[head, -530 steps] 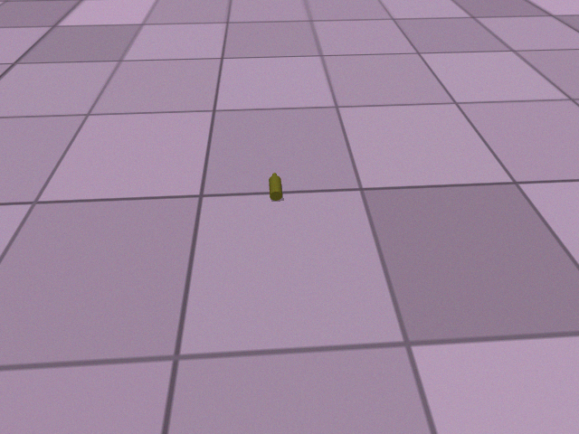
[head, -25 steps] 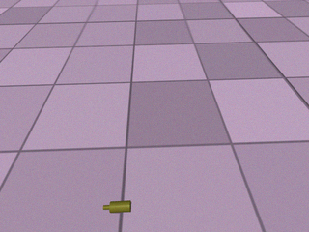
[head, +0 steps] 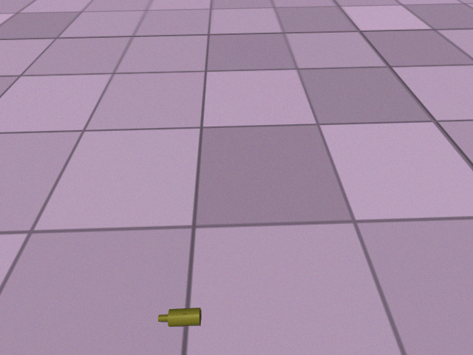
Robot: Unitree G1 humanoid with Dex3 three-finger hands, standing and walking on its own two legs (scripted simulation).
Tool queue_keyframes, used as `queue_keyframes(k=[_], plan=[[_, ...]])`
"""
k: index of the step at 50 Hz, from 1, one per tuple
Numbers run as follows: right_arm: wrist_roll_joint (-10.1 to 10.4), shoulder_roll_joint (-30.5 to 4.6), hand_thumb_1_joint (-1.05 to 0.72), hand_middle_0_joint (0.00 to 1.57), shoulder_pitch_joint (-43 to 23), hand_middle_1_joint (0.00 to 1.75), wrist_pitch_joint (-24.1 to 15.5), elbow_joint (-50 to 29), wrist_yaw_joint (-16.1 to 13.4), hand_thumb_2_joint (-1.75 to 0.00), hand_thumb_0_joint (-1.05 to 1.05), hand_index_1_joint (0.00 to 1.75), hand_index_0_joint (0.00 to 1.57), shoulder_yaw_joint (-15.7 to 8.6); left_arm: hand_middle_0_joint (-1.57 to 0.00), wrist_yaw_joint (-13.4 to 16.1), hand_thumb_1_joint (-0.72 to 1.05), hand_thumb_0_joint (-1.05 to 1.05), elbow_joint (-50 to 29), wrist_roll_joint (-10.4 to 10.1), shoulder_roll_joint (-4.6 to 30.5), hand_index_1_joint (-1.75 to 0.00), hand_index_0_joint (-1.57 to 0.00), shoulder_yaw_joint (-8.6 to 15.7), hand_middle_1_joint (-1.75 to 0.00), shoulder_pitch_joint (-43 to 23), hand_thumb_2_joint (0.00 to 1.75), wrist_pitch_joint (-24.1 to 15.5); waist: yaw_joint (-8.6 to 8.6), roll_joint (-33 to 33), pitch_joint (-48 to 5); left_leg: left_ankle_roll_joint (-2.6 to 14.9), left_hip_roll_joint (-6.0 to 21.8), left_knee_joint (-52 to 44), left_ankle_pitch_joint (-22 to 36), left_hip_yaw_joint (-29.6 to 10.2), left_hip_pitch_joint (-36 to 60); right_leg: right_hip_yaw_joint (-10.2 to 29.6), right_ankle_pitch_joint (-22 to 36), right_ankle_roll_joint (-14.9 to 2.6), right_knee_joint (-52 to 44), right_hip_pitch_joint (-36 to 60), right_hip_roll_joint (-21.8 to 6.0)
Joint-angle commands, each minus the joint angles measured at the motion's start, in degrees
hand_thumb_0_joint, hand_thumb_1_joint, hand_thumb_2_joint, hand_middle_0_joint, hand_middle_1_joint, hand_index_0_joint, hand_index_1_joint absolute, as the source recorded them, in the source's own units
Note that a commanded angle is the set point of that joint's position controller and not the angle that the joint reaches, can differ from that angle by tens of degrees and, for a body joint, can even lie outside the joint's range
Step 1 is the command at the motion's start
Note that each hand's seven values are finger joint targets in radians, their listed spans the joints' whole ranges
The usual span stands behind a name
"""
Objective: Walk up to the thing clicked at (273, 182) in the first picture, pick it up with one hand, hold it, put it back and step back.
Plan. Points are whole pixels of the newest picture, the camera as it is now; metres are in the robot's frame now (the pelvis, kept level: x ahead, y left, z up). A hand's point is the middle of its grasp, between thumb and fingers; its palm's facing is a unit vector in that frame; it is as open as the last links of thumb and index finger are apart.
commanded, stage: walk up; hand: left
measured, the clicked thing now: (179, 317) +0.44 +0.24 -0.75
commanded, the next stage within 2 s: none
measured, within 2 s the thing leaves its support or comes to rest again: neither
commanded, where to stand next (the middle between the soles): +0.07 +0.03 m, yaw -1 degrees
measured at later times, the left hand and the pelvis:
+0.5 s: hand out of the picture +0.12 +0.31 -0.16, palm faces -0.03 -0.92 -0.39, open 7.4 cm; pelvis +0.04 +0.05 -0.01, yaw +0 degrees
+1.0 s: hand out of the picture +0.17 +0.34 -0.17, palm faces +0.02 -0.93 -0.36, open 7.4 cm; pelvis +0.08 +0.07 -0.02, yaw +1 degrees
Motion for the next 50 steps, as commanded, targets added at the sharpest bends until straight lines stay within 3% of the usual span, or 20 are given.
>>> queue_keyframes(k=[1, 3, 6, 9, 10, 11, 12, 13, 16, 20, 21, 23, 24, 26, 31, 34, 40, 46, 49, 50], plan=[[-1.4, -12.4, -0.90, 0.20, -0.8, 0.30, 0.4, -5.2, 0.0, -0.90, 0.00, 0.30, 0.20, -4.3, -0.20, 1.5, 0.90, 0.00, -3.5, 0.7, 16.1, -0.30, -0.20, 4.6, -0.30, 1.8, 0.90, -2.1, 1.51, -1.5, -2.0, 2.74, 2.6, 3.0, -9.0, -1.1, -9.0, 11.0, -12.5, -4.98, -4.6, 4.1, -9.4], [-1.7, -11.2, -0.90, 0.20, 0.5, 0.30, 0.9, -6.1, 0.4, -0.90, 0.00, 0.30, 0.20, -4.6, -0.20, 1.8, 0.90, 0.00, -5.1, 1.1, 17.3, -0.30, -0.20, 5.3, -0.30, 1.3, 0.90, -2.3, 1.73, -6.5, 0.6, 2.18, 1.2, 10.6, -13.8, -0.2, -11.1, 17.6, -19.1, -9.03, -8.0, -0.3, -14.9], [-2.1, -10.7, -0.90, 0.20, 2.5, 0.30, 0.7, -7.8, 1.0, -0.90, 0.00, 0.30, 0.20, -5.0, -0.20, 2.0, 0.90, 0.00, -8.0, 1.5, 16.3, -0.30, -0.20, 5.4, -0.30, -0.1, 0.90, -2.5, 0.90, -7.6, 1.6, 2.32, 3.2, 14.5, -15.2, -2.9, -12.6, 17.2, -10.2, -12.06, -5.3, -2.4, -17.5], [-2.6, -12.3, -0.90, 0.20, 7.2, 0.30, 0.0, -7.3, 1.0, -0.90, 0.00, 0.30, 0.20, -6.3, -0.20, 1.5, 0.90, 0.00, -10.4, 0.8, 14.0, -0.30, -0.20, 4.3, -0.30, -2.7, 0.90, -2.0, -2.61, -4.0, -0.3, 3.65, 3.7, 0.9, -6.1, -4.7, -0.4, 7.6, -3.4, -5.98, 3.7, -10.7, -10.0], [-2.9, -15.2, -0.90, 0.20, 7.3, 0.30, -0.5, -8.0, 0.8, -0.90, 0.00, 0.30, 0.20, -7.2, -0.20, 1.2, 0.90, 0.00, -10.8, 0.3, 11.4, -0.30, -0.20, 3.5, -0.30, -2.1, 0.90, -1.8, -2.67, 3.1, -1.0, 5.63, 9.7, -5.0, -4.2, -13.5, 0.9, 1.5, -4.1, -2.55, 12.4, -12.8, -3.2], [-2.4, -16.7, -0.90, 0.20, 4.4, 0.30, -0.6, -9.2, 0.8, -0.90, 0.00, 0.30, 0.20, -7.3, -0.20, 1.4, 0.90, 0.00, -10.2, -0.3, 10.0, -0.30, -0.20, 2.9, -0.30, -0.9, 0.90, -1.5, -0.96, 7.6, 1.3, 8.56, 14.2, -7.3, -6.3, -18.2, 0.1, -2.2, -14.9, -1.28, 15.8, -15.5, 1.9], [-2.2, -16.9, -0.90, 0.20, 5.0, 0.30, -0.7, -9.6, 0.8, -0.90, 0.00, 0.30, 0.20, -7.4, -0.20, 1.6, 0.90, 0.00, -10.1, 0.0, 11.9, -0.30, -0.20, 3.5, -0.30, -1.3, 0.90, -1.5, -2.13, 7.6, 2.7, 11.79, 16.1, -6.9, -2.5, -19.9, -0.9, 1.0, -22.0, -1.49, 21.8, -16.2, 1.5], [-2.2, -16.2, -0.90, 0.20, 5.7, 0.30, -0.9, -9.9, 0.5, -0.90, 0.00, 0.30, 0.20, -7.6, -0.20, 1.7, 0.90, 0.00, -10.3, 0.0, 12.1, -0.30, -0.20, 3.5, -0.30, -0.5, 0.90, -1.5, -1.73, 6.4, 3.1, 12.00, 15.4, -5.2, 4.0, -18.3, 2.5, 2.5, -22.7, -1.88, 23.0, -18.7, 0.6], [-1.5, -14.1, -0.90, 0.20, 5.5, 0.30, -1.0, -10.9, -0.7, -0.90, 0.00, 0.30, 0.20, -6.8, -0.20, 1.8, 0.90, 0.00, -10.6, -0.7, 11.0, -0.30, -0.20, 3.0, -0.30, 1.7, 0.90, -1.9, -0.83, 9.9, -0.2, 10.66, 13.6, 0.7, 27.9, -11.2, 8.3, 1.7, -17.3, -1.81, 19.2, -16.9, -0.9], [0.1, -13.0, -0.90, 0.20, 2.9, 0.30, -0.4, -12.6, -1.2, -0.90, 0.00, 0.30, 0.20, -6.0, -0.20, 1.7, 0.90, 0.00, -10.0, 0.1, 10.3, -0.30, -0.20, 3.0, -0.30, 2.2, 0.90, -1.6, -0.28, 7.1, -3.3, 7.01, 9.7, 5.7, 30.5, -5.1, 3.8, -1.4, -5.1, -2.44, 7.9, -4.9, 0.6], [0.7, -12.8, -0.90, 0.20, 2.2, 0.30, -0.1, -12.6, -1.2, -0.90, 0.00, 0.30, 0.20, -5.7, -0.20, 1.8, 0.90, 0.00, -9.3, 0.1, 9.9, -0.30, -0.20, 3.0, -0.30, 3.4, 0.90, -1.7, 0.77, 5.2, -3.9, 5.41, 9.0, 7.4, 28.8, -3.8, 1.1, -0.9, 4.3, -2.81, 1.9, 0.4, -0.1], [1.6, -9.9, -0.90, 0.20, 2.5, 0.30, 0.0, -13.0, -1.2, -0.90, 0.00, 0.30, 0.20, -4.6, -0.20, 2.3, 0.90, 0.00, -9.1, 0.4, 14.2, -0.30, -0.20, 3.9, -0.30, 4.0, 0.90, -2.1, 1.28, -2.6, -6.4, 1.07, 4.1, 9.6, 13.7, -2.9, -7.2, 11.4, 18.9, -6.59, 2.0, 9.1, -9.9], [1.3, -9.9, -0.90, 0.20, 4.7, 0.30, 0.5, -11.8, -1.5, -0.90, 0.00, 0.30, 0.20, -4.7, -0.20, 1.9, 0.90, 0.00, -9.7, -0.2, 16.1, -0.30, -0.20, 4.0, -0.30, 1.4, 0.90, -1.8, 0.44, -4.9, -6.5, 0.10, 1.1, 11.0, -4.0, -1.9, -3.8, 16.0, 15.0, -11.74, 2.3, 2.9, -15.9], [-0.5, -11.0, -0.90, 0.20, 6.4, 0.30, -0.1, -10.7, -1.3, -0.90, 0.00, 0.30, 0.20, -5.0, -0.20, 1.2, 0.90, 0.00, -10.4, 0.4, 16.3, -0.30, -0.20, 4.1, -0.30, 2.0, 0.90, -1.6, 0.21, -8.0, -4.7, 2.12, 0.4, 9.7, -16.1, -1.3, -6.1, 18.1, 1.7, -13.19, 2.3, 3.1, -16.2], [-0.7, -14.5, -0.90, 0.20, 5.0, 0.30, -2.5, -9.8, -0.8, -0.90, 0.00, 0.30, 0.20, -5.3, -0.20, 0.4, 0.90, 0.00, -11.4, -0.2, 11.8, -0.30, -0.20, 3.0, -0.30, -3.3, 0.90, -1.6, -0.62, -1.6, 2.0, 4.70, 10.6, -1.5, 14.8, -8.9, 1.7, 2.7, 7.0, -2.68, 8.5, -8.0, -2.8], [-0.2, -13.5, -0.90, 0.20, 5.6, 0.30, -2.2, -10.1, -1.3, -0.90, 0.00, 0.30, 0.20, -5.5, -0.20, 0.7, 0.90, 0.00, -11.5, -0.7, 11.6, -0.30, -0.20, 3.1, -0.30, -2.6, 0.90, -1.9, -0.94, 2.2, -2.5, 1.13, 8.2, 3.1, 35.0, -3.2, 6.4, 2.2, 18.0, -3.77, 8.8, -3.1, -3.6], [0.2, -12.5, -0.90, 0.20, 1.2, 0.30, -1.5, -12.8, -1.9, -0.90, 0.00, 0.30, 0.20, -6.0, -0.20, 1.4, 0.90, 0.00, -10.4, -0.6, 13.1, -0.30, -0.20, 3.5, -0.30, 2.8, 0.90, -1.0, 1.94, 2.7, -8.3, -1.65, 6.3, 6.9, 28.4, -1.1, -2.4, 5.7, 23.0, -7.77, 9.6, 10.7, -7.6], [-0.4, -11.4, -0.90, 0.20, 1.1, 0.30, -1.5, -12.9, -1.7, -0.90, 0.00, 0.30, 0.20, -5.9, -0.20, 1.6, 0.90, 0.00, -11.3, -0.3, 15.1, -0.30, -0.20, 4.1, -0.30, 1.3, 0.90, -0.8, 1.24, -1.8, -5.9, -0.88, 3.5, 11.7, 12.7, -1.7, -3.7, 11.3, 14.3, -12.66, 8.3, 3.2, -13.3], [-0.8, -12.8, -0.90, 0.20, 6.2, 0.30, -1.9, -10.8, -1.4, -0.90, 0.00, 0.30, 0.20, -6.1, -0.20, 0.7, 0.90, 0.00, -13.0, -0.5, 11.5, -0.30, -0.20, 2.7, -0.30, -5.7, 0.90, -0.6, -2.69, 2.3, -0.3, 1.68, 8.7, -1.1, 17.6, -8.2, 6.5, 2.8, 7.2, -5.14, 15.1, -12.1, -5.0], [-0.7, -13.4, -0.90, 0.20, 6.8, 0.30, -2.1, -10.7, -1.6, -0.90, 0.00, 0.30, 0.20, -6.3, -0.20, 0.5, 0.90, 0.00, -13.5, -0.4, 10.0, -0.30, -0.20, 2.4, -0.30, -7.2, 0.90, -0.3, -3.08, 4.8, 3.0, 2.30, 12.7, -2.3, 29.9, -11.2, 10.4, 0.3, -8.1, -3.09, 18.0, -18.8, -0.6]])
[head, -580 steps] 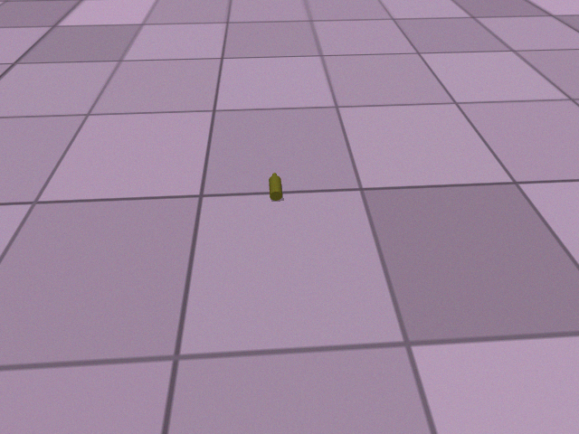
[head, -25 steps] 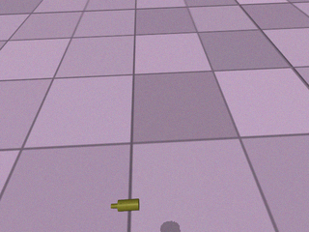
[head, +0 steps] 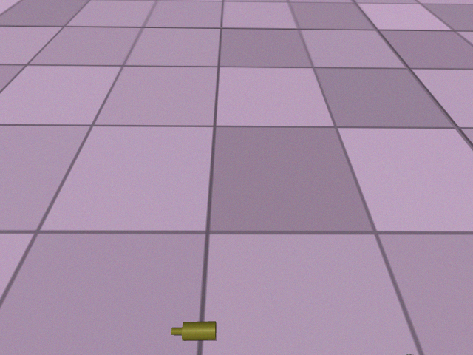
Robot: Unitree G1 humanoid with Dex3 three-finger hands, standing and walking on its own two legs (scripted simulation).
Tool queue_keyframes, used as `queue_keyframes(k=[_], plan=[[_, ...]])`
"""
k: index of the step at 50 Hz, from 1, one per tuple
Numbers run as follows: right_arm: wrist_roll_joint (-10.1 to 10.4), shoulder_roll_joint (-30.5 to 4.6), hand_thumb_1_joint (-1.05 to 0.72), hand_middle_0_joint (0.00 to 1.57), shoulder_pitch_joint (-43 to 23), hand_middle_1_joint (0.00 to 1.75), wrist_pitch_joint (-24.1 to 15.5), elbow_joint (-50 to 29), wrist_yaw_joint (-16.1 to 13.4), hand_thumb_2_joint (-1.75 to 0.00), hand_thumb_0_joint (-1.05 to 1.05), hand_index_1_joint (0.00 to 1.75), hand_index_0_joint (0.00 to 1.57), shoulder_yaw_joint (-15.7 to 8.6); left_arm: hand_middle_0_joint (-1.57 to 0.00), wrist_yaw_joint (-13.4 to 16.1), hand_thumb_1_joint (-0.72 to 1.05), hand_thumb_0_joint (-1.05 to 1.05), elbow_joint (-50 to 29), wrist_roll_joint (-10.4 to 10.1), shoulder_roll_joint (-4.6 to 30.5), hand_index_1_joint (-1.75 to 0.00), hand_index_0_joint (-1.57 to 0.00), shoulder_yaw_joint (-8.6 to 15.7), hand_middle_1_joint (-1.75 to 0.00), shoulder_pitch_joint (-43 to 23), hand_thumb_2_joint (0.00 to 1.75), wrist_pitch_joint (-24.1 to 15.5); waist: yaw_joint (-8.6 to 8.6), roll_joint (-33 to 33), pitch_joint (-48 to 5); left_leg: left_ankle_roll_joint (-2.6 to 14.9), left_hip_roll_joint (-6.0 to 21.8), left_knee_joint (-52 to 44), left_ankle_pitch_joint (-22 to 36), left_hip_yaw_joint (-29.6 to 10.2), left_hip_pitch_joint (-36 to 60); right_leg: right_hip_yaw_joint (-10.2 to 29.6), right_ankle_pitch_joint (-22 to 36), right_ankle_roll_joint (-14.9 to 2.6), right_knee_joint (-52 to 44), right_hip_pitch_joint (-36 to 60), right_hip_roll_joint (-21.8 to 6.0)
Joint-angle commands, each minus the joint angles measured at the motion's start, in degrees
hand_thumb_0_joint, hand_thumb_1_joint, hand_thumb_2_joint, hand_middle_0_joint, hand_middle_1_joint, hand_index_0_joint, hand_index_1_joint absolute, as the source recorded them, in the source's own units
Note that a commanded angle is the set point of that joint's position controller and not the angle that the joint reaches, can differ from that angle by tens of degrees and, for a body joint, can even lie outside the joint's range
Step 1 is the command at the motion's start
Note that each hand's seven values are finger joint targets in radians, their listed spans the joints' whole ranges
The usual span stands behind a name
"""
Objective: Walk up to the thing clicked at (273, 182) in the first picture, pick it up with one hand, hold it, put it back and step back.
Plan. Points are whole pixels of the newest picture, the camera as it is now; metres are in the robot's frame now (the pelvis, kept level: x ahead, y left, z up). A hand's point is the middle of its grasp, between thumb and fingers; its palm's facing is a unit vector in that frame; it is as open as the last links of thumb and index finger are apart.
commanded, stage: walk up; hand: left
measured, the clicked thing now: (193, 330) +0.37 +0.16 -0.74
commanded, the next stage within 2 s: none
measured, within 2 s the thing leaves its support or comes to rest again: neither
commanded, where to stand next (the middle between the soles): +0.00 -0.05 m, yaw -1 degrees
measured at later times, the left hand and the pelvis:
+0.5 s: hand out of the picture +0.10 +0.23 -0.15, palm faces +0.02 -0.95 -0.31, open 7.4 cm; pelvis +0.00 -0.01 +0.01, yaw +1 degrees
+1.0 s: hand out of the picture +0.07 +0.24 -0.14, palm faces +0.02 -0.94 -0.34, open 7.4 cm; pelvis +0.00 -0.02 +0.01, yaw +0 degrees
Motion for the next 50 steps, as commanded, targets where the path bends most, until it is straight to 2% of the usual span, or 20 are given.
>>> queue_keyframes(k=[1, 3, 5, 7, 9, 10, 11, 12, 13, 14, 16, 19, 20, 21, 22, 23, 26, 33, 37, 50], plan=[[-0.1, -13.0, -0.90, 0.20, 5.4, 0.30, -1.7, -2.0, -1.2, -0.90, 0.00, 0.30, 0.20, -3.6, -0.20, 0.1, 0.90, 0.00, -5.1, 0.1, 8.8, -0.30, -0.20, 1.7, -0.30, -7.5, 0.90, -0.4, -3.49, 4.8, 3.3, -0.99, 18.7, -8.8, 51.0, -14.7, 11.4, 1.3, -7.2, -2.23, 7.1, -16.6, 1.6], [-0.2, -13.0, -0.90, 0.20, 3.7, 0.30, -1.6, -3.0, -1.6, -0.90, 0.00, 0.30, 0.20, -3.8, -0.20, 0.3, 0.90, 0.00, -4.5, 0.0, 9.6, -0.30, -0.20, 2.0, -0.30, -6.3, 0.90, -0.3, -2.75, 6.2, 2.7, 1.17, 18.4, -8.8, 49.9, -13.2, 9.7, 2.7, -8.6, -2.79, 8.1, -13.8, 0.8], [-0.4, -11.6, -0.90, 0.20, 1.6, 0.30, -1.4, -4.0, -1.9, -0.90, 0.00, 0.30, 0.20, -3.2, -0.20, 0.0, 0.90, 0.00, -4.2, -0.1, 9.4, -0.30, -0.20, 1.9, -0.30, -5.2, 0.90, -0.4, -1.67, 8.4, 1.0, -0.90, 15.5, -7.6, 49.3, -9.6, 10.4, 2.2, -4.6, -2.99, 5.3, -11.8, 0.2], [0.1, -11.7, -0.90, 0.20, 0.0, 0.30, -1.2, -4.4, -1.9, -0.90, 0.00, 0.30, 0.20, -2.9, -0.20, -0.1, 0.90, 0.00, -3.7, 0.1, 9.2, -0.30, -0.20, 2.0, -0.30, -4.6, 0.90, -0.7, -1.53, 7.8, -0.9, -0.40, 13.8, -5.8, 47.2, -7.1, 9.0, 0.6, 1.3, -2.78, -1.4, -6.1, 0.2], [1.0, -11.9, -0.90, 0.20, -2.4, 0.30, -0.9, -4.9, -1.8, -0.90, 0.00, 0.30, 0.20, -2.7, -0.20, 0.3, 0.90, 0.00, -1.8, 0.5, 9.0, -0.30, -0.20, 2.5, -0.30, -1.6, 0.90, -1.0, 0.57, 4.5, -4.4, -1.98, 11.0, -1.2, 48.6, -3.8, 3.6, -0.1, 15.2, -3.11, -9.6, 6.0, 0.9], [1.7, -11.8, -0.90, 0.20, -3.1, 0.30, -0.8, -5.5, -1.7, -0.90, 0.00, 0.30, 0.20, -2.6, -0.20, 0.8, 0.90, 0.00, -0.6, 0.6, 11.0, -0.30, -0.20, 3.1, -0.30, 2.5, 0.90, -1.3, 2.02, 1.7, -8.2, -3.43, 9.3, 2.9, 44.7, -3.3, -0.8, 2.7, 28.7, -4.36, -9.5, 15.0, -2.2], [2.4, -10.2, -0.90, 0.20, -1.8, 0.30, -0.5, -5.4, -1.7, -0.90, 0.00, 0.30, 0.20, -2.2, -0.20, 1.0, 0.90, 0.00, -0.2, 0.3, 13.8, -0.30, -0.20, 3.9, -0.30, 5.0, 0.90, -1.5, 3.43, -3.0, -11.5, -5.76, 4.8, 10.3, 29.8, -2.3, -5.7, 11.9, 33.8, -9.58, -8.2, 18.8, -10.1], [2.0, -8.5, -0.90, 0.20, 1.1, 0.30, 0.2, -4.3, -2.1, -0.90, 0.00, 0.30, 0.20, -1.7, -0.20, 1.0, 0.90, 0.00, -1.1, 0.1, 15.6, -0.30, -0.20, 4.2, -0.30, 3.0, 0.90, -1.4, 2.25, -7.0, -9.8, -7.00, 2.7, 12.7, 10.3, -4.2, -7.0, 21.1, 31.6, -15.08, -9.7, 14.3, -17.6], [1.1, -8.5, -0.90, 0.20, 0.4, 0.30, 0.5, -3.2, -2.1, -0.90, 0.00, 0.30, 0.20, -1.6, -0.20, 1.1, 0.90, 0.00, -1.8, 0.2, 13.8, -0.30, -0.20, 3.7, -0.30, 0.8, 0.90, -1.5, 1.68, -7.8, -7.0, -5.32, 2.6, 14.7, -10.0, -6.2, -8.4, 22.5, 29.2, -16.66, -12.1, 10.9, -19.7], [0.6, -8.5, -0.90, 0.20, 0.8, 0.30, 0.6, -2.2, -1.8, -0.90, 0.00, 0.30, 0.20, -1.5, -0.20, 1.1, 0.90, 0.00, -2.1, 0.7, 12.7, -0.30, -0.20, 3.3, -0.30, -1.4, 0.90, -1.5, 0.67, -6.9, -5.2, -3.71, 3.7, 15.3, -15.3, -7.8, -8.8, 20.7, 27.3, -15.88, -12.6, 7.7, -18.8], [0.7, -8.1, -0.90, 0.20, 2.9, 0.30, 0.5, -0.1, -1.0, -0.90, 0.00, 0.30, 0.20, -1.2, -0.20, 1.1, 0.90, 0.00, -2.5, 1.0, 11.6, -0.30, -0.20, 3.0, -0.30, -4.7, 0.90, -1.5, -1.05, -8.2, -2.4, -2.43, 4.2, 10.3, -10.9, -6.3, -6.6, 16.1, 17.5, -12.61, -14.0, 1.9, -15.0], [0.2, -8.6, -0.90, 0.20, 5.4, 0.30, -0.7, 2.5, -0.8, -0.90, 0.00, 0.30, 0.20, -1.5, -0.20, 0.4, 0.90, 0.00, -2.5, 0.5, 11.0, -0.30, -0.20, 3.0, -0.30, -7.2, 0.90, -0.8, -3.14, -6.1, -4.3, -3.63, 4.9, -8.0, 12.6, -4.3, 1.1, 8.6, 18.5, -6.23, -10.6, -0.8, -9.4], [-0.3, -9.7, -0.90, 0.20, 5.3, 0.30, -1.1, 2.7, -1.1, -0.90, 0.00, 0.30, 0.20, -2.0, -0.20, -0.1, 0.90, 0.00, -2.7, 0.0, 10.1, -0.30, -0.20, 3.1, -0.30, -7.8, 0.90, -0.3, -2.90, -4.3, -4.9, -3.26, 7.5, -10.6, 17.0, -7.8, 1.9, 6.8, 17.6, -3.77, -8.6, -1.0, -7.2], [-0.3, -11.9, -0.90, 0.20, 3.0, 0.30, -1.4, 1.9, -1.5, -0.90, 0.00, 0.30, 0.20, -2.3, -0.20, -0.5, 0.90, 0.00, -3.0, -0.5, 9.5, -0.30, -0.20, 3.3, -0.30, -6.4, 0.90, 0.2, -1.23, -1.2, -4.7, -1.97, 12.1, -13.1, 18.7, -12.8, -0.6, 5.5, 13.3, -1.75, -7.4, -0.4, -4.2], [0.0, -14.3, -0.90, 0.20, -1.3, 0.30, -1.6, 1.2, -1.5, -0.90, 0.00, 0.30, 0.20, -2.5, -0.20, -0.8, 0.90, 0.00, -2.1, -0.2, 9.6, -0.30, -0.20, 3.5, -0.30, -4.4, 0.90, 0.7, 0.41, 0.1, -2.8, 0.67, 14.6, -11.8, 14.1, -14.6, -6.5, 4.3, 6.0, -0.95, -8.5, 1.8, -1.9], [0.2, -13.7, -0.90, 0.20, -3.1, 0.30, -1.5, 1.2, -1.4, -0.90, 0.00, 0.30, 0.20, -2.1, -0.20, -0.9, 0.90, 0.00, -0.9, -0.1, 10.3, -0.30, -0.20, 4.1, -0.30, -4.3, 0.90, 0.9, 0.75, 0.5, -1.3, 1.10, 13.9, -10.4, 10.7, -12.6, -11.9, 3.8, 2.0, -1.08, -8.4, 7.0, -2.0], [0.1, -11.7, -0.90, 0.20, -2.6, 0.30, -1.7, 2.2, -1.5, -0.90, 0.00, 0.30, 0.20, -1.3, -0.20, -1.4, 0.90, 0.00, -0.4, 0.2, 10.1, -0.30, -0.20, 4.3, -0.30, -5.6, 0.90, 0.6, -0.16, 2.7, -1.1, -1.40, 10.7, -11.8, 9.7, -9.3, -11.5, 5.7, 11.0, -2.85, -10.0, 7.5, -3.9], [0.4, -11.8, -0.90, 0.20, -2.9, 0.30, -1.7, 2.4, -1.5, -0.90, 0.00, 0.30, 0.20, -0.9, -0.20, -1.6, 0.90, 0.00, 0.4, 0.2, 10.3, -0.30, -0.20, 4.0, -0.30, -5.1, 0.90, 0.4, -0.29, 2.3, -4.8, -1.26, 10.6, -9.9, 13.5, -8.1, -8.0, 6.2, 15.1, -3.24, -10.9, 8.0, -4.5], [0.4, -12.2, -0.90, 0.20, -3.4, 0.30, -1.4, 2.4, -1.5, -0.90, 0.00, 0.30, 0.20, -0.8, -0.20, -1.7, 0.90, 0.00, 0.7, 0.3, 10.6, -0.30, -0.20, 4.0, -0.30, -4.8, 0.90, 0.5, -0.24, 1.2, -3.7, -1.12, 10.4, -9.5, 11.5, -7.9, -7.8, 7.0, 11.9, -3.32, -12.2, 5.8, -4.6], [0.5, -12.6, -0.90, 0.20, -2.8, 0.30, -1.5, 2.3, -1.2, -0.90, 0.00, 0.30, 0.20, -0.6, -0.20, -1.7, 0.90, 0.00, 0.4, 0.5, 11.1, -0.30, -0.20, 4.2, -0.30, -4.0, 0.90, 0.3, -0.34, -0.7, -5.3, -0.93, 10.5, -8.6, 14.5, -7.2, -6.2, 7.7, 13.5, -3.04, -12.3, 5.1, -4.9]])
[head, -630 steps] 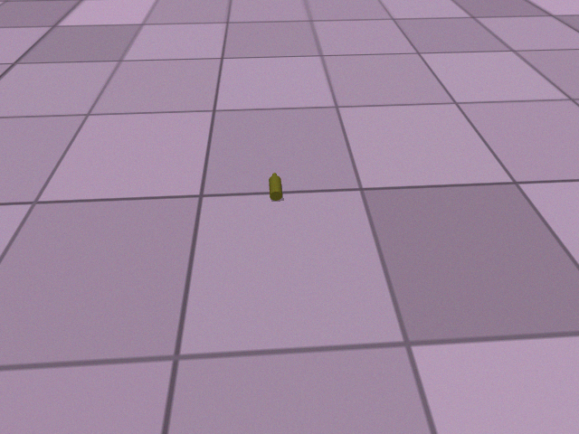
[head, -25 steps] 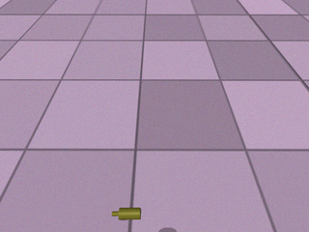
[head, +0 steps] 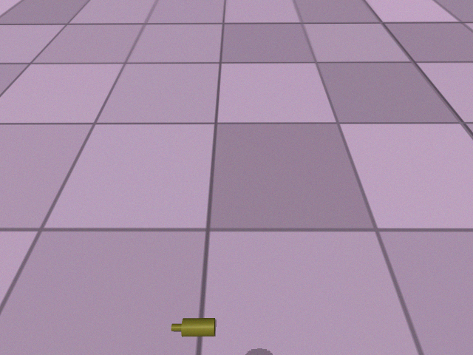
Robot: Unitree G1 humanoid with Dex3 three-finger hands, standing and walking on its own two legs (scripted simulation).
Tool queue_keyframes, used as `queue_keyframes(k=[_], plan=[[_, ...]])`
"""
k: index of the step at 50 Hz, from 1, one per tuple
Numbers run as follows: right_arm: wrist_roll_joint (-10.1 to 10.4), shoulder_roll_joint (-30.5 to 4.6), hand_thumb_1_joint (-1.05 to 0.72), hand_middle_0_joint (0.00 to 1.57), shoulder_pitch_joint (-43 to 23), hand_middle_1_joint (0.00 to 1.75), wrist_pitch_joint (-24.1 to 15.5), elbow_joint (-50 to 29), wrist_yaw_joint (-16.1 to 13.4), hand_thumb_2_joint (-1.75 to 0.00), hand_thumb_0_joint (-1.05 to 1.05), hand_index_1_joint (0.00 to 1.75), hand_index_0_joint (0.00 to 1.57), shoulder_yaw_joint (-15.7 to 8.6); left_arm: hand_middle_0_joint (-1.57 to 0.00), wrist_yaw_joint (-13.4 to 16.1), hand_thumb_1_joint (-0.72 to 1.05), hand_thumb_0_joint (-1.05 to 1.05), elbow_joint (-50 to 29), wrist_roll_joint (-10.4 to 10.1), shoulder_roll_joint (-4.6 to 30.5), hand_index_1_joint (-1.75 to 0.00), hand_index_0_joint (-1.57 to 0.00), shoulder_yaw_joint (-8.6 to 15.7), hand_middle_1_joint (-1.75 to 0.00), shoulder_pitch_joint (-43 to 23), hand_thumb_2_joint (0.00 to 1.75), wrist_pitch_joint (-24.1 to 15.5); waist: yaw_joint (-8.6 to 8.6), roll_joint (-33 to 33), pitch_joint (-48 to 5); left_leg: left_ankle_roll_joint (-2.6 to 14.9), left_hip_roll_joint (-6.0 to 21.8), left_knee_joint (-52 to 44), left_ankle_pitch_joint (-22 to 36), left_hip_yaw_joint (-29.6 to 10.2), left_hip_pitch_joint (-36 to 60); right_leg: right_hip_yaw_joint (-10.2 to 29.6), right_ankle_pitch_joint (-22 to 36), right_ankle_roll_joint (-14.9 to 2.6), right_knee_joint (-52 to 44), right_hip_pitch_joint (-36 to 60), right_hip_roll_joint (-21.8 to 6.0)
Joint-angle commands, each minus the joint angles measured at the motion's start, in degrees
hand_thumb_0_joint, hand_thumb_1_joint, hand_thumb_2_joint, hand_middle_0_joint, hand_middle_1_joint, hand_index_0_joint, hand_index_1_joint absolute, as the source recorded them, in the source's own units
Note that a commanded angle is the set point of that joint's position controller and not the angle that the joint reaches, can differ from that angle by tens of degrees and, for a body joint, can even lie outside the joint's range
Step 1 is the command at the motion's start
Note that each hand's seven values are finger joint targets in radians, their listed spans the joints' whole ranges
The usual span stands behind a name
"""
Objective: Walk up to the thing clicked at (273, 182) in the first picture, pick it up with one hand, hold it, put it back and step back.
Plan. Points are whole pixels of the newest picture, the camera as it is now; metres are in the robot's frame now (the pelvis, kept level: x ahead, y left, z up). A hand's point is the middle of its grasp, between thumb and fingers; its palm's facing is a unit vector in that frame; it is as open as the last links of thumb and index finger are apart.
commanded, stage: walk up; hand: left
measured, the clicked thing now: (193, 327) +0.37 +0.18 -0.75
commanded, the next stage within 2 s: none
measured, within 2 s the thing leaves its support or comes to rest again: neither
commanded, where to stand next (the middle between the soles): -0.01 -0.02 m, yaw -2 degrees
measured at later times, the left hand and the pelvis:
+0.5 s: hand out of the picture +0.08 +0.25 -0.15, palm faces -0.01 -0.94 -0.33, open 7.4 cm; pelvis -0.01 +0.00 +0.00, yaw -1 degrees
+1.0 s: hand out of the picture -0.05 +0.22 -0.15, palm faces -0.01 -0.89 -0.45, open 7.4 cm; pelvis -0.05 -0.06 -0.02, yaw -2 degrees
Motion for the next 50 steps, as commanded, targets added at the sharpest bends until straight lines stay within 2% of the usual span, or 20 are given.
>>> queue_keyframes(k=[1, 22, 23, 26, 29, 30, 31, 32, 33, 34, 36, 38, 39, 40, 41, 42, 43, 44, 46, 50], plan=[[-0.1, -13.0, -0.90, 0.20, -0.6, 0.30, -1.2, -3.5, -1.2, -0.90, 0.00, 0.30, 0.20, -2.9, -0.20, 0.5, 0.90, 0.00, -4.4, 0.0, 12.2, -0.30, -0.20, 2.6, -0.30, -2.3, 0.90, -1.5, -0.48, -0.8, -6.5, 4.32, 5.1, -3.3, 5.0, -3.4, -2.4, 8.4, 3.8, -2.10, -4.2, 5.2, -6.6], [-0.3, -13.4, -0.90, 0.20, 0.9, 0.30, -1.4, -3.9, -1.1, -0.90, 0.00, 0.30, 0.20, -2.9, -0.20, 0.3, 0.90, 0.00, -6.0, 0.2, 12.4, -0.30, -0.20, 3.0, -0.30, -2.4, 0.90, -1.2, -0.57, -0.5, -4.6, 4.49, 5.0, -4.2, -0.6, -3.6, -4.9, 10.0, -2.6, -2.19, -4.2, 2.9, -6.0], [0.1, -16.1, -0.90, 0.20, 2.2, 0.30, -0.8, -4.5, -2.4, -0.90, 0.00, 0.30, 0.20, -4.1, -0.20, -0.2, 0.90, 0.00, -8.5, 0.9, 15.6, -0.30, -0.20, 4.8, -0.30, -3.0, 0.90, 0.4, -0.57, -3.8, 0.1, 5.00, 5.6, 1.7, 11.8, -3.7, -7.3, 8.1, 14.4, -2.80, 1.7, -0.1, -5.4], [1.0, -15.7, -0.90, 0.20, 4.3, 0.30, -0.3, -6.9, -3.4, -0.90, 0.00, 0.30, 0.20, -4.6, -0.20, -0.5, 0.90, 0.00, -11.8, 0.6, 14.4, -0.30, -0.20, 5.0, -0.30, -1.4, 0.90, 1.6, -0.61, -1.9, -8.0, 6.46, 5.5, 10.5, 16.7, -3.2, -4.3, 7.6, 21.3, -5.68, 6.9, 0.0, -6.0], [0.6, -16.7, -0.90, 0.20, 6.5, 0.30, 0.3, -9.3, -3.8, -0.90, 0.00, 0.30, 0.20, -5.7, -0.20, -1.1, 0.90, 0.00, -15.8, 0.8, 14.3, -0.30, -0.20, 5.2, -0.30, -3.8, 0.90, 2.8, -1.73, 0.3, -10.7, 8.84, 6.6, 14.1, 11.7, -5.9, -6.0, 9.1, 14.9, -7.39, 12.4, -4.0, -6.6], [0.4, -17.5, -0.90, 0.20, 6.5, 0.30, 0.4, -10.0, -3.9, -0.90, 0.00, 0.30, 0.20, -6.1, -0.20, -1.3, 0.90, 0.00, -16.8, 0.9, 14.0, -0.30, -0.20, 5.3, -0.30, -3.6, 0.90, 3.3, -1.71, 3.4, -10.8, 10.73, 9.3, 12.6, 11.4, -9.7, -7.1, 7.8, 9.2, -7.07, 17.7, -5.4, -4.8], [-0.1, -19.3, -0.90, 0.20, 6.0, 0.30, 0.4, -11.3, -4.0, -0.90, 0.00, 0.30, 0.20, -6.8, -0.20, -1.5, 0.90, 0.00, -17.5, 1.2, 12.9, -0.30, -0.20, 5.1, -0.30, -2.9, 0.90, 3.7, -1.89, 7.7, -9.8, 14.25, 15.1, 7.2, 14.6, -15.4, -9.9, 4.9, 0.8, -4.62, 26.6, -6.2, -0.3], [-1.0, -21.6, -0.90, 0.20, 5.4, 0.30, 0.1, -12.7, -4.1, -0.90, 0.00, 0.30, 0.20, -7.5, -0.20, -1.6, 0.90, 0.00, -18.1, 1.4, 12.2, -0.30, -0.20, 5.4, -0.30, -2.4, 0.90, 4.3, -2.17, 13.0, -7.5, 19.16, 22.4, 0.6, 17.8, -23.2, -14.1, 6.2, -19.1, -2.06, 37.0, -8.4, 3.1], [-1.5, -23.6, -0.90, 0.20, 3.8, 0.30, -0.3, -14.2, -4.6, -0.90, 0.00, 0.30, 0.20, -8.2, -0.20, -1.5, 0.90, 0.00, -18.8, 1.6, 13.2, -0.30, -0.20, 6.1, -0.30, -1.8, 0.90, 5.0, -1.38, 12.8, -5.4, 22.12, 27.3, -1.7, 16.8, -26.8, -18.1, 11.7, -25.0, -1.25, 47.0, -9.6, 1.7], [-1.2, -23.1, -0.90, 0.20, 1.2, 0.30, -0.5, -15.1, -5.3, -0.90, 0.00, 0.30, 0.20, -8.2, -0.20, -1.5, 0.90, 0.00, -18.6, 1.5, 14.6, -0.30, -0.20, 6.5, -0.30, -0.2, 0.90, 5.1, 0.60, 8.0, -4.9, 21.22, 25.7, 0.9, 15.7, -23.4, -18.7, 13.8, -24.1, -1.22, 50.6, -10.3, 1.0], [-1.9, -20.7, -0.90, 0.20, -2.1, 0.30, -1.2, -16.2, -5.1, -0.90, 0.00, 0.30, 0.20, -7.4, -0.20, -1.4, 0.90, 0.00, -16.8, 0.4, 13.3, -0.30, -0.20, 6.2, -0.30, 4.4, 0.90, 3.9, 3.55, 8.6, -5.5, 15.80, 18.6, 5.6, 10.2, -14.2, -16.7, 11.7, -22.3, -1.80, 42.9, -8.8, -0.2], [-3.0, -17.8, -0.90, 0.20, -1.7, 0.30, -1.3, -16.6, -3.1, -0.90, 0.00, 0.30, 0.20, -6.6, -0.20, -1.5, 0.90, 0.00, -14.6, -0.2, 11.5, -0.30, -0.20, 5.4, -0.30, 7.8, 0.90, 1.3, 2.90, 11.8, -8.5, 10.39, 9.9, 8.0, -7.9, -5.9, -14.8, 3.0, -24.9, -1.73, 20.1, -0.8, 0.9], [-3.5, -17.2, -0.90, 0.20, -1.5, 0.30, -0.4, -16.4, -2.0, -0.90, 0.00, 0.30, 0.20, -6.5, -0.20, -1.1, 0.90, 0.00, -11.4, 0.0, 10.4, -0.30, -0.20, 5.5, -0.30, 14.7, 0.90, -0.1, 5.40, 10.4, -9.4, 9.41, 6.6, 15.1, -14.4, -3.1, -16.3, -0.9, -18.9, -0.40, 8.6, 8.0, 3.0], [-3.7, -13.9, -0.90, 0.20, 2.3, 0.30, 0.7, -16.1, -1.4, -0.90, 0.00, 0.30, 0.20, -5.4, -0.20, 0.2, 0.90, 0.00, -10.6, 0.7, 13.4, -0.30, -0.20, 6.4, -0.30, 18.1, 0.90, -1.8, 6.04, 2.1, -6.9, 8.12, 2.7, 27.8, -15.9, -0.7, -22.3, 5.0, -18.1, 0.77, 1.0, 14.2, 2.8], [-3.2, -9.5, -0.90, 0.20, 4.2, 0.30, 1.3, -17.7, -1.0, -0.90, 0.00, 0.30, 0.20, -3.9, -0.20, 1.3, 0.90, 0.00, -12.5, 2.3, 20.5, -0.30, -0.20, 7.6, -0.30, 17.0, 0.90, -3.5, 4.42, -11.5, -1.7, 5.02, -2.8, 39.6, -23.9, 0.4, -37.2, 32.2, -29.3, -2.58, -5.4, 13.7, -9.6], [-3.5, -12.8, -0.90, 0.20, 1.0, 0.30, 1.5, -19.0, -1.2, -0.90, 0.00, 0.30, 0.20, -5.0, -0.20, 2.0, 0.90, 0.00, -14.6, 2.3, 26.0, -0.30, -0.20, 8.2, -0.30, 12.2, 0.90, -4.2, 3.44, -8.2, 0.9, 4.25, -1.2, 43.2, -21.3, -7.5, -39.7, 51.1, -33.3, -11.66, -12.2, 3.7, -22.1], [-2.6, -16.3, -0.90, 0.20, -1.9, 0.30, 1.0, -18.7, -1.3, -0.90, 0.00, 0.30, 0.20, -6.1, -0.20, 2.3, 0.90, 0.00, -15.2, 1.8, 26.2, -0.30, -0.20, 7.9, -0.30, 9.5, 0.90, -4.6, 2.88, -3.6, 4.7, 3.77, 0.8, 43.8, -19.2, -11.5, -38.6, 52.5, -33.8, -14.18, -14.3, -0.8, -23.3], [-2.2, -17.5, -0.90, 0.20, -1.8, 0.30, 0.9, -17.9, -0.3, -0.90, 0.00, 0.30, 0.20, -6.8, -0.20, 2.8, 0.90, 0.00, -14.8, 1.4, 23.7, -0.30, -0.20, 7.4, -0.30, 9.9, 0.90, -5.6, 2.00, 1.5, 5.7, 3.57, 1.5, 43.0, -14.6, -12.0, -38.8, 45.0, -26.8, -12.57, -10.2, 2.3, -20.5], [-2.1, -16.5, -0.90, 0.20, 4.4, 0.30, 1.9, -16.2, 1.0, -0.90, 0.00, 0.30, 0.20, -7.0, -0.20, 4.2, 0.90, 0.00, -14.0, 1.1, 22.4, -0.30, -0.20, 7.3, -0.30, 10.0, 0.90, -6.6, -0.83, 0.0, 3.3, 2.75, 2.6, 41.2, -8.7, -10.0, -33.7, 30.8, -11.3, -7.09, -4.2, 3.6, -16.0], [-3.6, -13.7, -0.90, 0.20, 5.4, 0.30, 4.4, -17.5, 2.9, -0.90, 0.00, 0.30, 0.20, -7.8, -0.20, 5.9, 0.90, 0.00, -14.1, 0.8, 19.5, -0.30, -0.20, 6.2, -0.30, 14.5, 0.90, -7.4, -0.67, -3.3, 1.7, 1.94, 1.4, 39.6, -4.1, -7.9, -26.8, 18.7, 10.9, -5.87, -0.1, 0.7, -12.7]])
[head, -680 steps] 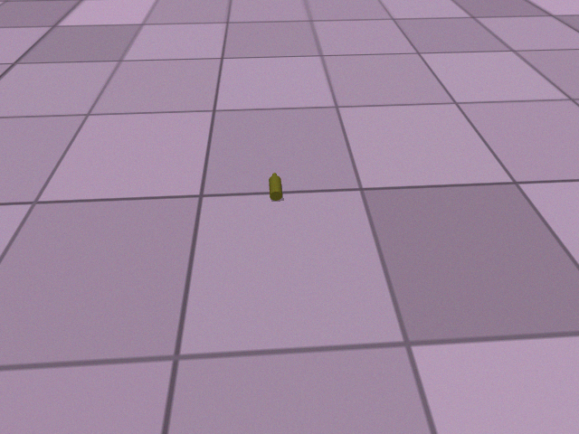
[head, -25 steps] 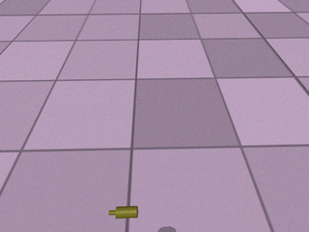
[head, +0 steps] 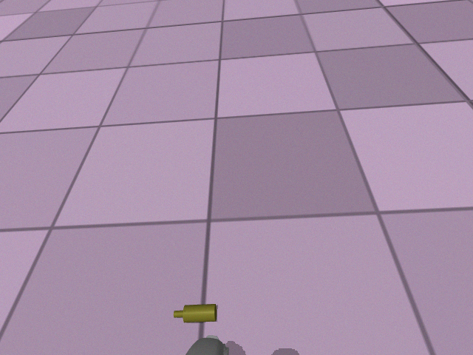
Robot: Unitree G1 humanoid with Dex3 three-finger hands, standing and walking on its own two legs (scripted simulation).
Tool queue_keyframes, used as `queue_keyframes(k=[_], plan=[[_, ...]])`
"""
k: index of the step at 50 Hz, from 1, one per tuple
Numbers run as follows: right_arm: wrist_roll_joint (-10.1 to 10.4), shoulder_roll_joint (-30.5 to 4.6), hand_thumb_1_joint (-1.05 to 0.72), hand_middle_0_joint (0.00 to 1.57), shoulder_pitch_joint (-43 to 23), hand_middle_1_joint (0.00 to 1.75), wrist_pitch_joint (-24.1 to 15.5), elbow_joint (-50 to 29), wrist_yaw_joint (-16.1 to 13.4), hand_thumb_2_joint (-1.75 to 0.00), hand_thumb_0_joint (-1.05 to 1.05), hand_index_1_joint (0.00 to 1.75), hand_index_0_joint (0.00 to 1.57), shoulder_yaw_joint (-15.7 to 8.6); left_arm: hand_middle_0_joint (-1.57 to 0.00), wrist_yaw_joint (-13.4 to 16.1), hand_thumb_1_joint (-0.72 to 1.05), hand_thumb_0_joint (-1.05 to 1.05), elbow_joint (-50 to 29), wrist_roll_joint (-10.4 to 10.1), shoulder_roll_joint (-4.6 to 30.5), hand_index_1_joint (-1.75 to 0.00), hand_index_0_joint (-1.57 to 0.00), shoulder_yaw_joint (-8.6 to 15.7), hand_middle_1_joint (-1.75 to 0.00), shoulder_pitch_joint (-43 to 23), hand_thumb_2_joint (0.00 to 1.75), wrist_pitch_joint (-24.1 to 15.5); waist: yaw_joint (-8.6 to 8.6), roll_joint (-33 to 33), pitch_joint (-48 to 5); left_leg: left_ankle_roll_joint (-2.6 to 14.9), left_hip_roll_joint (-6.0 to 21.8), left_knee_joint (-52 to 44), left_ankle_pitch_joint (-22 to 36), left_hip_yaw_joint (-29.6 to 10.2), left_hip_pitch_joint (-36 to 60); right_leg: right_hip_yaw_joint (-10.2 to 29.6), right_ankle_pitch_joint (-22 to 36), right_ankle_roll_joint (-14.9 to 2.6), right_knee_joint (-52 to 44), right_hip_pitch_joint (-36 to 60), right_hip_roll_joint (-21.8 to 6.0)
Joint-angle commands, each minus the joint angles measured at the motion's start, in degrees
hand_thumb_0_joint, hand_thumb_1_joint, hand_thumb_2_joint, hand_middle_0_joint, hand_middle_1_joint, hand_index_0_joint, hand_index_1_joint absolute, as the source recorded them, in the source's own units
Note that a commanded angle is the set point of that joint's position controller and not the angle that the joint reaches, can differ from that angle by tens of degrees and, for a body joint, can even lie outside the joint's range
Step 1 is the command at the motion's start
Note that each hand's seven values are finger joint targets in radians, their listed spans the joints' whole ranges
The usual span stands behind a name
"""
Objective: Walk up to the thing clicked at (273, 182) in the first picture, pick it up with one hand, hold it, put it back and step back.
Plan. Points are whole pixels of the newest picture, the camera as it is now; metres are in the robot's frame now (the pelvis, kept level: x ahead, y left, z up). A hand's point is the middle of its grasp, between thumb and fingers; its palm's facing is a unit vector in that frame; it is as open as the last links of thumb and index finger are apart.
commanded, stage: walk up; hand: left
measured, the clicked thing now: (194, 313) +0.41 +0.25 -0.73
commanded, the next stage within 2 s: stand in 1.24 s
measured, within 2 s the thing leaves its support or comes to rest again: neither
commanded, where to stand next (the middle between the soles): +0.04 +0.03 m, yaw +0 degrees
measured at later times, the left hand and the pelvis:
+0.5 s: hand out of the picture +0.08 +0.32 -0.15, palm faces -0.02 -0.91 -0.42, open 7.4 cm; pelvis +0.01 +0.04 -0.01, yaw +0 degrees
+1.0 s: hand out of the picture +0.10 +0.30 -0.15, palm faces -0.02 -0.93 -0.36, open 7.4 cm; pelvis -0.01 +0.04 +0.00, yaw +0 degrees
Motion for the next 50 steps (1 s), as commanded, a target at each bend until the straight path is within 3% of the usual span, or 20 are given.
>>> queue_keyframes(k=[1, 6, 10, 11, 12, 13, 14, 16, 21, 22, 23, 24, 26, 29, 31, 33, 38, 42, 45, 50], plan=[[-0.7, -8.2, -0.90, 0.20, -1.1, 0.30, 0.7, -6.2, 0.7, -0.90, 0.00, 0.30, 0.20, -3.7, -0.20, 3.5, 0.90, 0.00, -6.1, -0.3, 19.8, -0.30, -0.20, 5.5, -0.30, 0.2, 0.90, -3.2, -1.25, -9.2, 0.3, -0.51, 2.5, 0.0, 4.6, -2.9, -1.4, 14.1, 26.4, -6.40, -13.0, -1.9, -14.6], [1.1, -6.5, -0.90, 0.20, -5.9, 0.30, -0.1, -7.1, 0.2, -0.90, 0.00, 0.30, 0.20, -3.2, -0.20, 2.8, 0.90, 0.00, -7.6, -0.1, 18.6, -0.30, -0.20, 4.6, -0.30, 1.8, 0.90, -2.7, 0.39, -15.6, -1.7, 0.02, 2.4, -12.8, -0.5, 2.2, 3.4, 10.7, 32.0, -9.17, -8.5, 0.1, -13.1], [1.9, -6.4, -0.90, 0.20, 0.1, 0.30, -2.1, -3.9, -0.6, -0.90, 0.00, 0.30, 0.20, -3.5, -0.20, 1.9, 0.90, 0.00, -9.4, -1.1, 18.2, -0.30, -0.20, 3.4, -0.30, -1.6, 0.90, -1.2, -3.11, -14.9, -5.5, 1.87, -1.1, -29.8, 5.6, 8.2, 20.8, 7.6, 29.3, -7.90, 0.9, -6.7, -11.0], [1.4, -7.9, -0.90, 0.20, 2.9, 0.30, -2.7, -3.1, -1.0, -0.90, 0.00, 0.30, 0.20, -4.0, -0.20, 1.7, 0.90, 0.00, -9.7, -1.2, 15.6, -0.30, -0.20, 2.3, -0.30, 0.0, 0.90, -0.9, -4.26, -10.4, -8.0, 3.46, -0.2, -34.4, 7.6, 4.8, 26.7, 6.3, 25.1, -5.67, 8.8, -8.3, -8.3], [0.6, -11.8, -0.90, 0.20, 5.3, 0.30, -3.5, -3.6, -1.4, -0.90, 0.00, 0.30, 0.20, -4.9, -0.20, 1.8, 0.90, 0.00, -10.4, -1.7, 11.9, -0.30, -0.20, 1.1, -0.30, 2.7, 0.90, -1.1, -4.80, 1.4, -11.9, 6.83, 10.5, -38.5, 11.3, -12.0, 32.4, 4.4, 13.9, -2.14, 20.4, -14.1, -3.5], [1.8, -15.0, -0.90, 0.20, 3.4, 0.30, -3.7, -4.5, -1.3, -0.90, 0.00, 0.30, 0.20, -5.1, -0.20, 2.3, 0.90, 0.00, -9.7, -2.1, 13.2, -0.30, -0.20, 1.1, -0.30, 1.7, 0.90, -0.7, -4.69, 8.2, -12.5, 15.10, 21.1, -39.9, 11.8, -24.1, 29.2, -0.4, -14.5, -0.90, 23.6, -17.8, 0.5], [2.3, -15.1, -0.90, 0.20, 2.8, 0.30, -3.5, -4.3, -1.1, -0.90, 0.00, 0.30, 0.20, -5.2, -0.20, 2.8, 0.90, 0.00, -8.2, -1.6, 16.5, -0.30, -0.20, 1.9, -0.30, -0.7, 0.90, -0.6, -4.51, 4.6, -9.4, 18.26, 22.3, -41.3, 5.9, -25.0, 21.2, 3.8, -16.7, -0.93, 25.6, -14.7, -1.8], [2.2, -10.3, -0.90, 0.20, -2.1, 0.30, -3.7, -5.1, -1.6, -0.90, 0.00, 0.30, 0.20, -2.9, -0.20, 1.8, 0.90, 0.00, -6.9, -1.8, 15.3, -0.30, -0.20, 1.7, -0.30, -1.0, 0.90, -0.6, -2.18, 0.0, -5.0, 13.90, 15.8, -38.4, 6.9, -13.2, 17.5, 3.3, -13.6, -0.99, 18.7, -13.6, -3.4], [2.9, -9.2, -0.90, 0.20, -6.3, 0.30, -3.6, -4.3, -1.9, -0.90, 0.00, 0.30, 0.20, -0.7, -0.20, 0.7, 0.90, 0.00, -3.4, -0.7, 14.1, -0.30, -0.20, 3.0, -0.30, 0.3, 0.90, 0.2, 0.45, 4.2, -2.9, 6.91, 10.9, -32.1, 10.8, -5.7, 4.6, -1.7, 3.5, -1.72, -3.2, 3.7, -0.8], [3.4, -7.8, -0.90, 0.20, -5.5, 0.30, -3.6, -4.0, -2.1, -0.90, 0.00, 0.30, 0.20, 0.0, -0.20, 0.8, 0.90, 0.00, -4.3, -0.2, 15.5, -0.30, -0.20, 3.5, -0.30, -1.2, 0.90, 0.2, 0.85, 1.3, -2.8, 5.04, 10.2, -29.8, 12.0, -5.2, 3.7, 3.4, 5.7, -3.05, -7.3, 4.0, -3.7], [3.9, -6.2, -0.90, 0.20, -5.3, 0.30, -3.6, -3.7, -2.2, -0.90, 0.00, 0.30, 0.20, 0.1, -0.20, 0.7, 0.90, 0.00, -5.7, 0.0, 18.4, -0.30, -0.20, 3.7, -0.30, -4.3, 0.90, 0.0, -0.66, -5.7, -2.9, 2.26, 4.9, -24.8, 7.5, -1.9, 5.2, 15.4, 6.1, -6.44, -11.9, -1.5, -10.8], [4.2, -6.5, -0.90, 0.20, -5.5, 0.30, -3.4, -2.6, -2.8, -0.90, 0.00, 0.30, 0.20, -0.1, -0.20, 0.3, 0.90, 0.00, -6.0, -0.5, 19.5, -0.30, -0.20, 3.4, -0.30, -8.3, 0.90, 0.3, -1.76, -9.6, -3.1, 1.36, 0.1, -19.5, -0.7, 3.0, 13.6, 18.9, 8.5, -10.75, -13.9, -10.0, -16.1], [3.9, -6.7, -0.90, 0.20, -2.2, 0.30, -4.0, 0.0, -2.9, -0.90, 0.00, 0.30, 0.20, -0.3, -0.20, -0.1, 0.90, 0.00, -7.0, -0.9, 16.5, -0.30, -0.20, 2.4, -0.30, -13.8, 0.90, 0.7, -4.14, -7.1, -4.4, 1.71, 1.2, -23.9, 3.7, 3.1, 18.8, 12.9, 14.8, -8.82, -9.9, -11.2, -13.6], [3.3, -10.3, -0.90, 0.20, -2.7, 0.30, -5.3, 1.0, -3.2, -0.90, 0.00, 0.30, 0.20, -0.5, -0.20, -0.5, 0.90, 0.00, -6.0, -1.0, 14.7, -0.30, -0.20, 2.5, -0.30, -12.7, 0.90, 2.0, -1.77, -4.0, -7.3, 7.42, 10.7, -33.9, 16.8, -8.8, 14.9, 3.4, 12.2, -2.62, 1.8, -4.4, -3.9], [2.9, -11.5, -0.90, 0.20, -4.0, 0.30, -5.7, 0.9, -3.4, -0.90, 0.00, 0.30, 0.20, -0.6, -0.20, -0.6, 0.90, 0.00, -4.9, -0.9, 13.9, -0.30, -0.20, 2.7, -0.30, -11.2, 0.90, 2.4, -0.46, -0.6, -7.5, 9.68, 13.7, -34.1, 21.6, -11.7, 12.8, 1.9, 9.0, -2.10, 3.9, -2.0, -2.8], [3.0, -10.8, -0.90, 0.20, -5.7, 0.30, -5.5, 0.9, -3.6, -0.90, 0.00, 0.30, 0.20, -0.2, -0.20, -0.8, 0.90, 0.00, -4.2, -1.1, 14.0, -0.30, -0.20, 2.8, -0.30, -10.8, 0.90, 2.2, 0.10, 1.2, -9.0, 7.18, 10.9, -32.2, 21.2, -7.2, 11.3, 3.0, 11.9, -3.29, 0.0, 1.5, -4.4], [3.0, -7.7, -0.90, 0.20, -4.9, 0.30, -4.5, 2.4, -3.6, -0.90, 0.00, 0.30, 0.20, 0.5, -0.20, -1.3, 0.90, 0.00, -4.6, -1.1, 16.1, -0.30, -0.20, 3.0, -0.30, -16.6, 0.90, 2.4, -2.26, -6.3, -6.2, 2.00, 0.7, -23.7, 3.1, 2.8, 13.6, 13.2, 8.8, -9.20, -11.6, -6.4, -12.7], [2.5, -8.6, -0.90, 0.20, -3.2, 0.30, -5.0, 3.9, -3.2, -0.90, 0.00, 0.30, 0.20, 0.3, -0.20, -1.4, 0.90, 0.00, -4.3, -0.8, 14.8, -0.30, -0.20, 2.5, -0.30, -19.1, 0.90, 3.1, -2.78, -7.1, -4.8, 3.47, 3.8, -31.7, 3.5, -1.9, 14.5, 8.8, 1.5, -5.32, -9.9, -8.9, -8.6], [2.1, -10.7, -0.90, 0.20, -4.5, 0.30, -5.2, 4.3, -3.1, -0.90, 0.00, 0.30, 0.20, 0.2, -0.20, -1.7, 0.90, 0.00, -2.5, -0.8, 14.0, -0.30, -0.20, 2.7, -0.30, -16.6, 0.90, 3.4, -0.69, -4.3, -5.0, 5.26, 7.8, -36.5, 0.6, -7.1, 9.9, 5.9, -3.6, -3.67, -7.6, -3.9, -5.3], [2.1, -9.0, -0.90, 0.20, -4.5, 0.30, -5.1, 5.4, -3.1, -0.90, 0.00, 0.30, 0.20, 0.7, -0.20, -2.1, 0.90, 0.00, -1.7, -1.0, 14.5, -0.30, -0.20, 2.8, -0.30, -18.0, 0.90, 3.0, -1.89, -5.9, -5.0, 2.70, 3.1, -34.0, -0.6, -1.4, 11.7, 9.6, -4.6, -5.01, -13.9, -4.7, -8.5]])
